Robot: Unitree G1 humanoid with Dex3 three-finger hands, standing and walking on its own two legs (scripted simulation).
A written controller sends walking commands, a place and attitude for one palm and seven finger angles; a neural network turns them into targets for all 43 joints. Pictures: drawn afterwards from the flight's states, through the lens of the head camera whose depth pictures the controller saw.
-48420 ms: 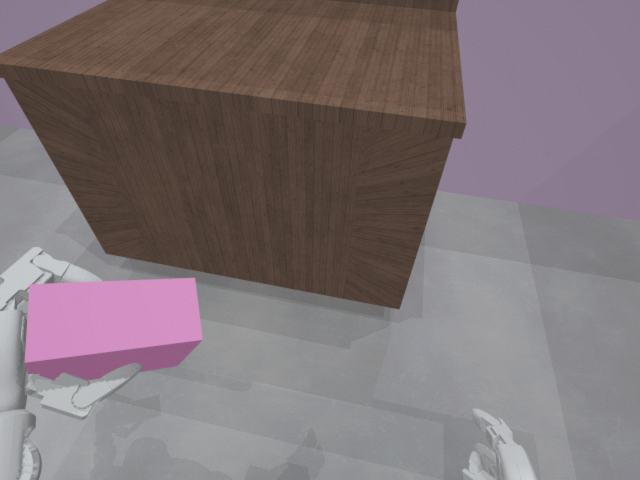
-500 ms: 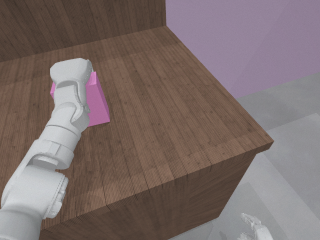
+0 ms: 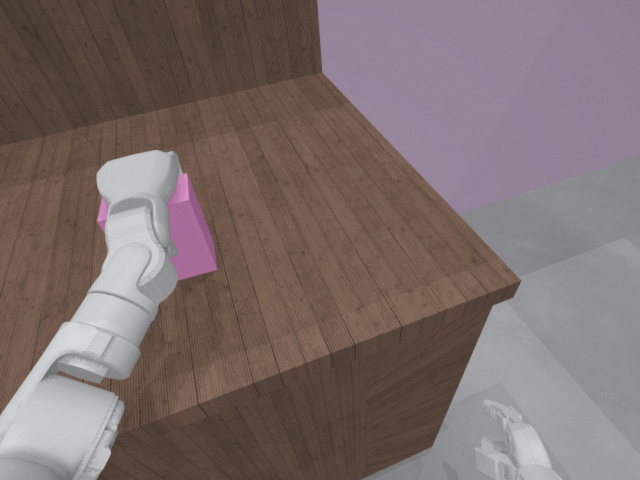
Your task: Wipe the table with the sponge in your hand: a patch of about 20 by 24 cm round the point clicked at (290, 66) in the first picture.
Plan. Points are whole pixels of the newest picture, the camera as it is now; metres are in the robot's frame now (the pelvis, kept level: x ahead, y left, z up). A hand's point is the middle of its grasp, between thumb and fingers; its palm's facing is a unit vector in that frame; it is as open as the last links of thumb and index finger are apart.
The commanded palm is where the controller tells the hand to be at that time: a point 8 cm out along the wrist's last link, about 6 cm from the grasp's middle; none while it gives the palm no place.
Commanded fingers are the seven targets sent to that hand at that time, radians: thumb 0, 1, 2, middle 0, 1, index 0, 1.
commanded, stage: wipe back along the middle lane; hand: left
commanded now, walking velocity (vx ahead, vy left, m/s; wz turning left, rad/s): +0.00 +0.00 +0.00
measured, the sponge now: (169, 244) +0.39 +0.25 +0.10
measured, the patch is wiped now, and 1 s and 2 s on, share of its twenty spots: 0.70 0.85 0.90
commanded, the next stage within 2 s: slide across to the third lane in 0.98 s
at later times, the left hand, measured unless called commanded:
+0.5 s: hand (164, 237) +0.35 +0.22 +0.16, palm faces +0.13 -0.03 -0.99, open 10.6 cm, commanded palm +0.30 +0.20 +0.18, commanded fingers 0.00 0.10 1.30 -1.20 -1.60 -1.20 -1.60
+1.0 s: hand (172, 268) +0.30 +0.19 +0.16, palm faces +0.23 -0.11 -0.97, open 10.6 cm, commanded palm +0.25 +0.18 +0.18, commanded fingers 0.00 0.10 1.30 -1.20 -1.60 -1.20 -1.60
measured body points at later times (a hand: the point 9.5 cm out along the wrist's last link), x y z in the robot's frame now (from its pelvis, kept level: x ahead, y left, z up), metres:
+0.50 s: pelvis +0.00 +0.00 +0.00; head -0.02 -0.05 +0.44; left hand +0.34 +0.21 +0.21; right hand +0.23 -0.21 -0.09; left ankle -0.01 +0.10 -0.74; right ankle -0.02 -0.09 -0.74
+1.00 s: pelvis -0.01 -0.01 -0.01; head -0.04 -0.06 +0.44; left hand +0.28 +0.19 +0.21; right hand +0.24 -0.20 -0.08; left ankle -0.01 +0.10 -0.74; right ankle -0.02 -0.09 -0.74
